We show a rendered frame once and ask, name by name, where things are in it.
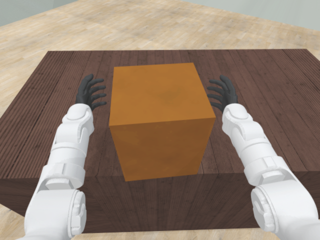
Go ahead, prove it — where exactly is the pedestal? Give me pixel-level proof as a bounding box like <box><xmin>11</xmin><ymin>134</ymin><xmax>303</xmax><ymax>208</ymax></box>
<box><xmin>0</xmin><ymin>49</ymin><xmax>320</xmax><ymax>234</ymax></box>

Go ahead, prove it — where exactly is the left robot hand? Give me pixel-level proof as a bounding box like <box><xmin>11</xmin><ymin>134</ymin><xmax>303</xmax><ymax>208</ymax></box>
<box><xmin>75</xmin><ymin>73</ymin><xmax>107</xmax><ymax>111</ymax></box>

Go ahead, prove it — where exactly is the robot left forearm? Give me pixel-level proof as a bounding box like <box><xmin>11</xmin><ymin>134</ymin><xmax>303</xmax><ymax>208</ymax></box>
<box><xmin>24</xmin><ymin>103</ymin><xmax>94</xmax><ymax>234</ymax></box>

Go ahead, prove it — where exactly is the robot right forearm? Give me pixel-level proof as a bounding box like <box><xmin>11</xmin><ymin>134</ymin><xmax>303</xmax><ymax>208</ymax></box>
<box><xmin>222</xmin><ymin>103</ymin><xmax>319</xmax><ymax>218</ymax></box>

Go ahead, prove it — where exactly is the left robot upper arm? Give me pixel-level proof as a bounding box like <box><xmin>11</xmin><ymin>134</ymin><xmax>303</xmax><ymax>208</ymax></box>
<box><xmin>15</xmin><ymin>189</ymin><xmax>87</xmax><ymax>240</ymax></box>

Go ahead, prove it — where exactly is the carton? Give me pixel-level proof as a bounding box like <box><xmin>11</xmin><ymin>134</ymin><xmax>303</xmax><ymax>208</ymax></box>
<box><xmin>109</xmin><ymin>62</ymin><xmax>216</xmax><ymax>182</ymax></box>

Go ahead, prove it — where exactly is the right robot hand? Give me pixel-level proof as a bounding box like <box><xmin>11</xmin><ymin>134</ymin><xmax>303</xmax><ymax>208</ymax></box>
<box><xmin>207</xmin><ymin>74</ymin><xmax>239</xmax><ymax>114</ymax></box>

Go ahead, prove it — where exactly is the right robot upper arm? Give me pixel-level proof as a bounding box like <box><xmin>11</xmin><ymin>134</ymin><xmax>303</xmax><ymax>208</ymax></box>
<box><xmin>251</xmin><ymin>179</ymin><xmax>320</xmax><ymax>240</ymax></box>

